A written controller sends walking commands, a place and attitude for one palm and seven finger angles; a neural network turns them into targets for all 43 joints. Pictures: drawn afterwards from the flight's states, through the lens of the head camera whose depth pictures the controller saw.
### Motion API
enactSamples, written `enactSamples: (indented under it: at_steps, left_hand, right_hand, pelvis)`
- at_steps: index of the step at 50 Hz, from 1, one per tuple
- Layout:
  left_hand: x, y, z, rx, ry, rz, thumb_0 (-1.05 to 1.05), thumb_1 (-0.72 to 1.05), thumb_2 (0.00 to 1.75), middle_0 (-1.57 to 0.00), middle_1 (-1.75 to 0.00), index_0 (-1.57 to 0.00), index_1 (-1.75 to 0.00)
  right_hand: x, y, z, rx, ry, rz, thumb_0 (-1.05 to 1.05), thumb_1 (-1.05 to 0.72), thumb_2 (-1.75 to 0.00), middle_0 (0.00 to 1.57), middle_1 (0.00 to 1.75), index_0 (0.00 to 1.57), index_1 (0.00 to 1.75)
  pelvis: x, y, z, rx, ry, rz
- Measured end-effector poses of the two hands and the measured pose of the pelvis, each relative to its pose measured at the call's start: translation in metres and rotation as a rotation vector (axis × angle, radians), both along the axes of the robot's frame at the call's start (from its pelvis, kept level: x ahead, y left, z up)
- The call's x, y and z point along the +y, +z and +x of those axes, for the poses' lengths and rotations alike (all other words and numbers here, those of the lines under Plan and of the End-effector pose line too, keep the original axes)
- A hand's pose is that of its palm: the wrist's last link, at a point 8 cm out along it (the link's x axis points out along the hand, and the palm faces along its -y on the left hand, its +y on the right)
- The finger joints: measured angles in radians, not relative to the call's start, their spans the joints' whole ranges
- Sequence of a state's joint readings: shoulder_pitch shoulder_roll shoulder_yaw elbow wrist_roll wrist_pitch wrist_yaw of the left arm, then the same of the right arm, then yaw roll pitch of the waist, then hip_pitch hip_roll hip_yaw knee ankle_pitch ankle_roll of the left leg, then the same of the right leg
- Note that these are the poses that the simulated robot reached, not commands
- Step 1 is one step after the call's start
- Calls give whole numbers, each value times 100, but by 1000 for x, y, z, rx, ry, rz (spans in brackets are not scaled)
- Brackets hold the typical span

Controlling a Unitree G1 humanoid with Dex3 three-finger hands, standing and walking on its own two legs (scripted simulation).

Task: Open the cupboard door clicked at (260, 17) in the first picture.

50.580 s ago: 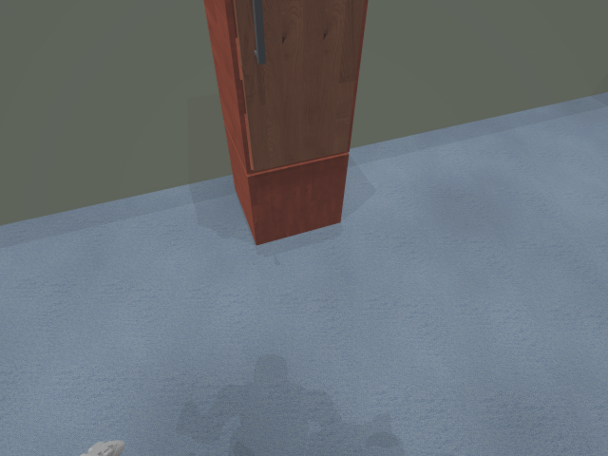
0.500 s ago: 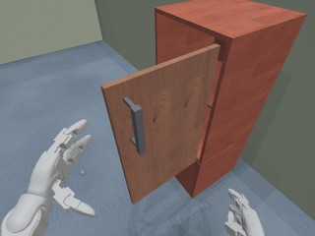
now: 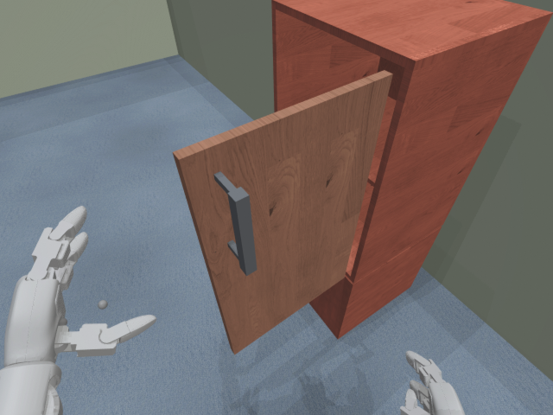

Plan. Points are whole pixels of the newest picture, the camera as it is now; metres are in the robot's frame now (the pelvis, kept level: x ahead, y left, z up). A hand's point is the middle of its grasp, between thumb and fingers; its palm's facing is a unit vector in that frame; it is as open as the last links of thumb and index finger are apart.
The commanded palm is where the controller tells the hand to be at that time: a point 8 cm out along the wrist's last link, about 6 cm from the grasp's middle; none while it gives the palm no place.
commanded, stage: draw the hand back to the body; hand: left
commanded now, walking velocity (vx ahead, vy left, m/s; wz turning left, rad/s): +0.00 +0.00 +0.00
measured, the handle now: (236, 226) +0.33 +0.11 +0.13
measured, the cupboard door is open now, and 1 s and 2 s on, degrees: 92 92 92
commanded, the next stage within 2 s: step back with the hand held close in 0.76 s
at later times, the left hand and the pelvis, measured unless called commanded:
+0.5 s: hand (75, 281) +0.20 +0.26 +0.16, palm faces +0.47 -0.79 -0.40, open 8.0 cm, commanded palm +0.15 +0.29 +0.17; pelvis +0.01 -0.01 +0.00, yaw -1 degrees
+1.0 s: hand (65, 279) +0.20 +0.26 +0.17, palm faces +0.45 -0.78 -0.44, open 7.4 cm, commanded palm +0.14 +0.29 +0.17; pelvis -0.01 -0.01 +0.00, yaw -1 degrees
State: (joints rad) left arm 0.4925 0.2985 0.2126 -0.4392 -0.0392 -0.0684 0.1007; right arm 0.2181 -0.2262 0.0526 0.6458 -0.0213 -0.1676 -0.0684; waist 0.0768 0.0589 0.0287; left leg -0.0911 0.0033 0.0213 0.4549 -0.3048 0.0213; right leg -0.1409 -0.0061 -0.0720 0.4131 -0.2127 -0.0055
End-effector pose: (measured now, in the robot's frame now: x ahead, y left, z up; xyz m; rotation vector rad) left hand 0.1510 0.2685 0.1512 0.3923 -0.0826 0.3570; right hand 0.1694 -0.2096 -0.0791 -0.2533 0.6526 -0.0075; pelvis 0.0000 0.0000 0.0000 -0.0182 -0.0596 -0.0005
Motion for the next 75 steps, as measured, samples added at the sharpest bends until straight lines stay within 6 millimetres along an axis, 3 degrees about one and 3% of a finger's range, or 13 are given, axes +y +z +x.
enactSamples:
  at_steps: [10,26,44,49,59,69,75]
  left_hand:
    - [10,17,10,-44,40,71,0,28,63,-18,-31,-19,-30]
    - [24,21,9,-59,111,74,1,79,85,-20,-31,-21,-30]
    - [22,17,3,-53,96,65,1,89,89,-21,-31,-21,-30]
    - [28,32,4,-100,76,130,1,89,89,-21,-31,-21,-30]
    - [26,18,1,8,-60,183,1,89,89,-21,-31,-21,-30]
    - [42,29,-43,-93,-41,257,1,89,89,-21,-31,-22,-30]
    - [44,24,-71,-150,9,248,1,89,89,-21,-31,-21,-30]
  right_hand:
    - [-5,-4,9,21,-34,19,2,-90,-90,20,30,21,30]
    - [-15,2,20,22,-40,6,1,-90,-90,20,30,20,30]
    - [-15,0,3,38,-54,10,1,-90,-90,20,30,21,30]
    - [-16,2,-1,41,-70,10,1,-90,-90,20,30,21,30]
    - [-25,3,-31,70,-189,-22,1,-90,-90,20,30,21,30]
    - [-14,1,-74,59,-193,-40,1,-90,-90,20,30,20,30]
    - [-9,-10,-97,49,-165,-24,1,-90,-90,20,30,21,30]
  pelvis:
    - [-1,2,9,-8,-9,2]
    - [-8,3,10,-13,-11,2]
    - [-8,4,2,-24,-16,1]
    - [-6,4,-4,10,-18,-5]
    - [12,0,-26,71,-47,11]
    - [20,-10,-63,52,-45,30]
    - [19,-19,-86,38,-34,23]
